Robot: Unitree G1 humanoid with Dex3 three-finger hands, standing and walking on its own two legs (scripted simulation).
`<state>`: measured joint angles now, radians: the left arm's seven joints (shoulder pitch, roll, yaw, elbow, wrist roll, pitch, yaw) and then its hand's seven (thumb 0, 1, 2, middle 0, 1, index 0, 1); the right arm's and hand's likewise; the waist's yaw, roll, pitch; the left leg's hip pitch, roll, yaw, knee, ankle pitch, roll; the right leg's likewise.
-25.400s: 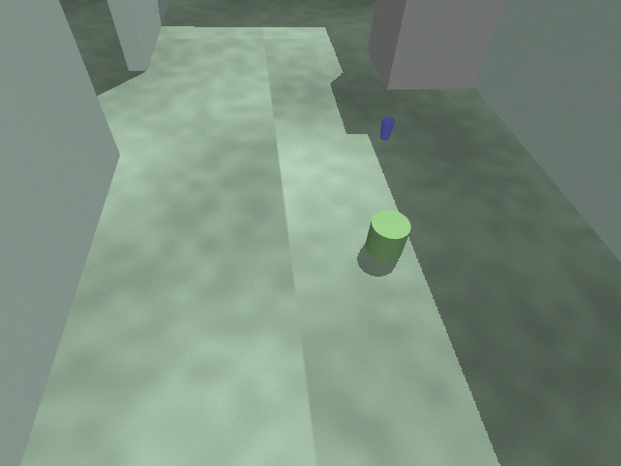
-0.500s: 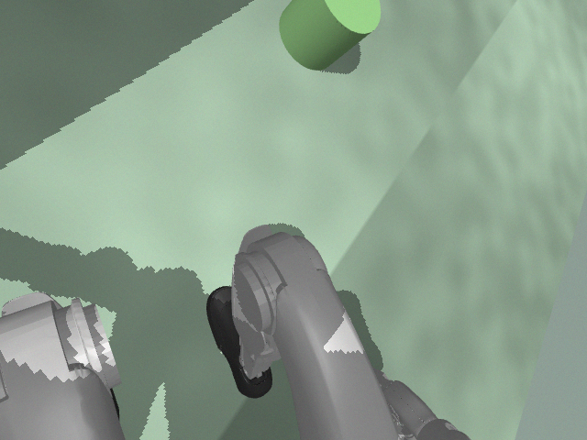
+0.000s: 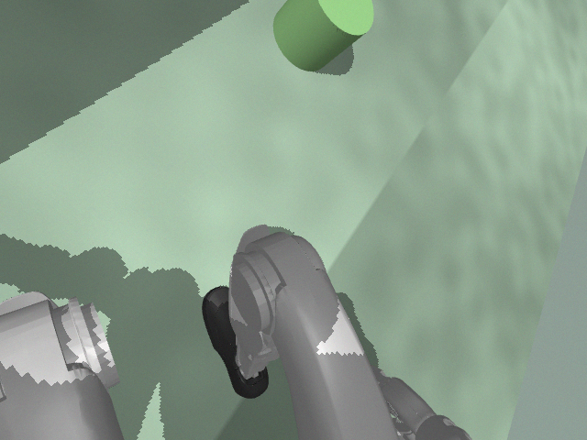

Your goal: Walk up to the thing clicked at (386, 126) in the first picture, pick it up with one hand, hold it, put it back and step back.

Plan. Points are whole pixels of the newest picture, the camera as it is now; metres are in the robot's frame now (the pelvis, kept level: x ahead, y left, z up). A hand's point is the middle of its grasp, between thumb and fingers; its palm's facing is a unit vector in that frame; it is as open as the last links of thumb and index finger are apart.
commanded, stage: close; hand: left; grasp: from above
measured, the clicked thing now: out of the picture +0.46 +0.38 -0.25
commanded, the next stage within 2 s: settle in 0.94 s
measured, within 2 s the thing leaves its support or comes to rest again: leaves its support in 1.46 s
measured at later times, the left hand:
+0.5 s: hand out of the picture +0.45 +0.38 -0.21, palm faces -0.44 -0.16 -0.88, open 11.1 cm
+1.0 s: hand out of the picture +0.45 +0.38 -0.21, palm faces -0.44 -0.15 -0.88, open 10.7 cm
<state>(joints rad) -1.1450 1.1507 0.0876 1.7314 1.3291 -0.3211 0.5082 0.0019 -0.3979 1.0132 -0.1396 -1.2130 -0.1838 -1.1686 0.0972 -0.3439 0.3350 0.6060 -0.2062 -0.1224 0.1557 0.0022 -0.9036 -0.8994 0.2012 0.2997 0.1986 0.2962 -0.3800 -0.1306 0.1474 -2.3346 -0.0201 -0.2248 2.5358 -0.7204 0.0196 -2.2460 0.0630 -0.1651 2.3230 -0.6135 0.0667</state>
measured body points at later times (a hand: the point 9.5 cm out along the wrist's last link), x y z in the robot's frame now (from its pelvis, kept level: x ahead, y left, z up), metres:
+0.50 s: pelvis +0.00 +0.00 +0.00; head +0.27 +0.14 +0.33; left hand +0.47 +0.39 -0.16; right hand +0.06 -0.26 -0.05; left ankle +0.06 +0.12 -0.28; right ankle +0.13 -0.12 -0.28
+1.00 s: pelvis +0.00 +0.00 +0.00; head +0.27 +0.13 +0.33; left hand +0.47 +0.39 -0.16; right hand +0.06 -0.26 -0.05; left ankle +0.06 +0.12 -0.28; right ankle +0.13 -0.12 -0.28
